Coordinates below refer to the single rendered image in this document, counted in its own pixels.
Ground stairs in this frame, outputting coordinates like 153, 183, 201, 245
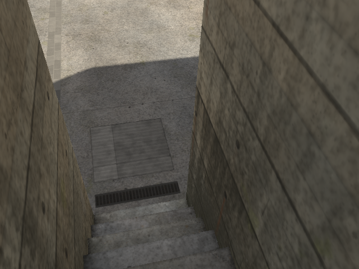
83, 198, 236, 269

